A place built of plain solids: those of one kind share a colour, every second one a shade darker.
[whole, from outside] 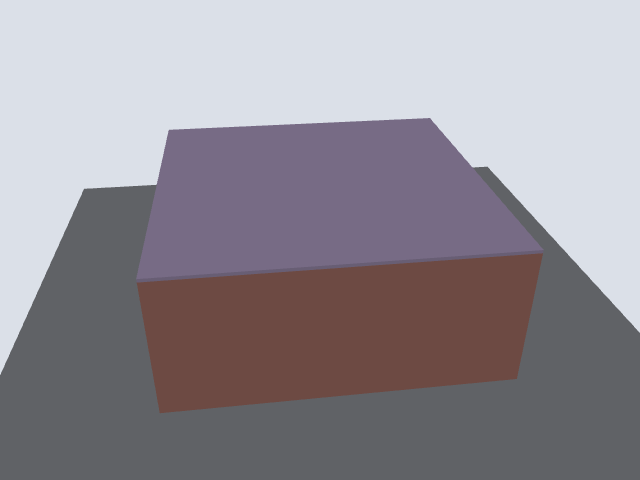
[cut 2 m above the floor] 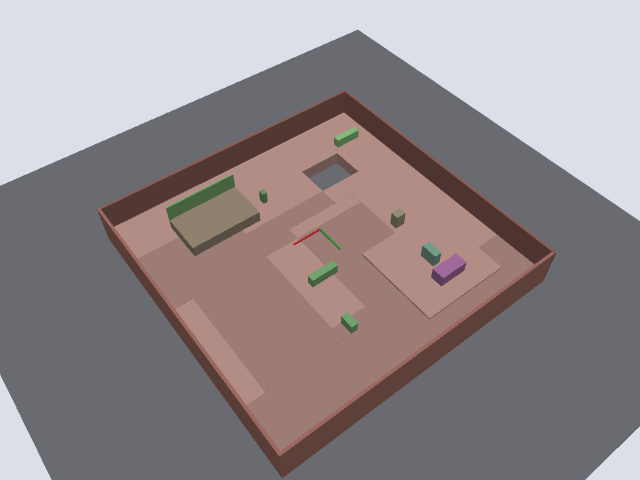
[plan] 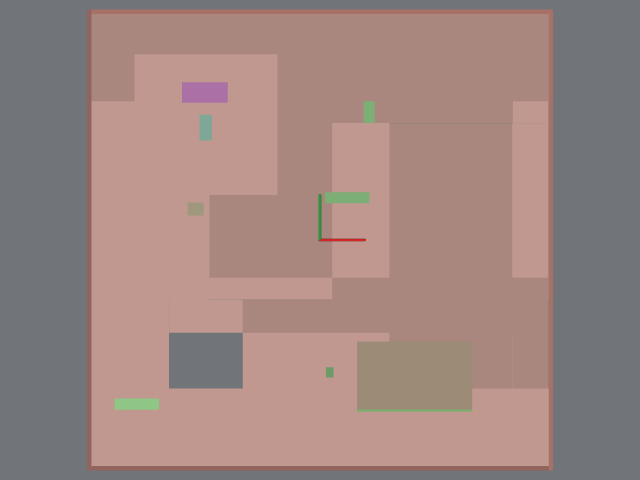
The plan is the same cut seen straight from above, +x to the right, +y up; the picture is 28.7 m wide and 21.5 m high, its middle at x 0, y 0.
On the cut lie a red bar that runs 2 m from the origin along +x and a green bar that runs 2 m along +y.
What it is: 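A part of a trade-fair hall in the days of build-up; stands in every state, service ducts in the floor, freight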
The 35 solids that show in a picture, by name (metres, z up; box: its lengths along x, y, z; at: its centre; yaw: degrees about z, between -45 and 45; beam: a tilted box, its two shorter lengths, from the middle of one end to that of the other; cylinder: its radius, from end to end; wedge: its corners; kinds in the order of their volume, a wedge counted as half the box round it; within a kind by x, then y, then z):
{
 "floor_1": {"box": [3.48, 20.25, 1.06], "at": [-8.5, 0.0, 0.48]},
 "floor_2": {"box": [5.29, 0.98, 1.06], "at": [-7.59, -2.18, 0.48]},
 "floor_3": {"box": [1.81, 14.29, 1.06], "at": [-5.85, 2.98, 0.48]},
 "floor_4": {"box": [6.4, 6.31, 0.13], "at": [-5.11, 5.17, 1.08]},
 "floor_5": {"box": [1.49, 1.49, 1.06], "at": [-4.2, -3.42, 0.48]},
 "floor_6": {"box": [1.49, 11.82, 1.06], "at": [-4.2, 4.22, 0.48]},
 "floor_7": {"box": [13.36, 0.98, 1.06], "at": [-3.56, 5.73, 0.48]},
 "floor_8": {"box": [5.5, 0.98, 1.06], "at": [-2.2, -2.18, 0.48]},
 "floor_9": {"box": [4.01, 7.46, 1.06], "at": [-1.45, -6.4, 0.48]},
 "floor_10": {"box": [4.01, 11.82, 1.06], "at": [-1.45, 4.22, 0.48]},
 "floor_11": {"box": [20.48, 3.48, 1.06], "at": [0.0, -8.39, 0.48]},
 "floor_12": {"box": [20.48, 1.49, 1.06], "at": [0.0, -3.42, 0.48]},
 "floor_13": {"box": [20.48, 6.93, 1.06], "at": [0.0, 1.77, 0.48]},
 "floor_14": {"box": [20.48, 3.91, 1.06], "at": [0.0, 8.17, 0.48]},
 "floor_15": {"box": [2.57, 20.25, 1.06], "at": [1.83, 0.0, 0.48]},
 "floor_16": {"box": [13.7, 2.49, 1.06], "at": [3.39, -5.41, 0.48]},
 "floor_17": {"box": [9.69, 0.98, 1.06], "at": [5.4, -2.18, 0.48]},
 "floor_18": {"box": [5.5, 15.36, 1.06], "at": [5.87, -2.45, 0.48]},
 "floor_19": {"box": [5.5, 0.98, 1.06], "at": [5.87, 5.73, 0.48]},
 "floor_20": {"box": [1.63, 20.25, 1.06], "at": [9.43, 0.0, 0.48]},
 "floor_21": {"box": [1.63, 0.98, 1.06], "at": [9.43, 5.73, 0.48]},
 "wall_1": {"box": [0.2, 20.65, 8.72], "at": [-10.34, 0.0, 4.31]},
 "wall_2": {"box": [20.48, 0.2, 8.72], "at": [0.0, -10.23, 4.31]},
 "wall_3": {"box": [20.48, 0.2, 8.72], "at": [0.0, 10.23, 4.31]},
 "wall_4": {"box": [0.2, 20.65, 8.72], "at": [10.34, 0.0, 4.31]},
 "roof_1": {"box": [20.88, 20.65, 0.2], "at": [0.0, 0.0, 8.77]},
 "stage_1": {"box": [5.17, 3.15, 0.84], "at": [4.24, -6.12, 1.43]},
 "cover_stack_1": {"box": [2.0, 0.5, 0.69], "at": [-8.21, -7.35, 1.36]},
 "cover_stack_2": {"box": [2.0, 0.5, 0.69], "at": [1.22, 1.89, 1.36]},
 "cover_stack_3": {"box": [0.5, 0.98, 0.7], "at": [2.2, 5.73, 1.36]},
 "board_stack_1": {"box": [2.05, 0.92, 0.85], "at": [-5.16, 6.6, 1.57]},
 "panelwall_1": {"box": [5.17, 0.1, 2.5], "at": [4.24, -7.64, 3.1]},
 "case_1": {"box": [0.56, 1.16, 1.01], "at": [-5.12, 5.03, 1.65]},
 "bin_small_1": {"box": [0.73, 0.58, 1.07], "at": [-5.57, 1.39, 1.55]},
 "toolbox_1": {"box": [0.34, 0.46, 0.88], "at": [0.43, -5.92, 1.46]}
}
